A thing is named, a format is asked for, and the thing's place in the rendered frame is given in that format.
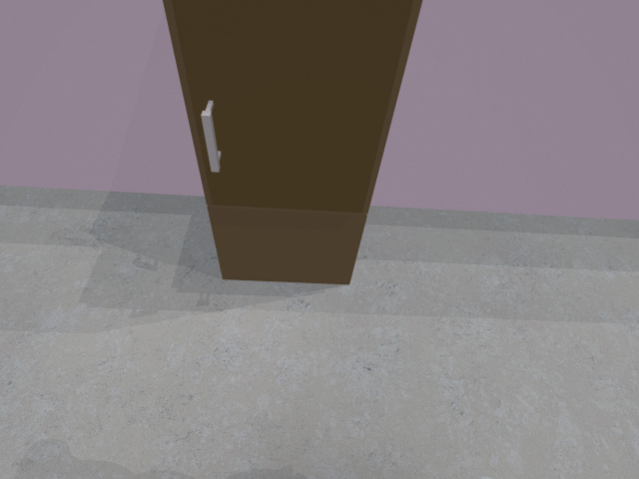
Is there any handle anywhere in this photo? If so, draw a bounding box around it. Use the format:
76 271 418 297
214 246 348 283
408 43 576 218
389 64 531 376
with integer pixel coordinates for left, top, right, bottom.
201 101 222 173

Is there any cupboard door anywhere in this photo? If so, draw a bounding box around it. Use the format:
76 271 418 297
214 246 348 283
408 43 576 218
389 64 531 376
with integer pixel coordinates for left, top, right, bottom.
172 0 413 213

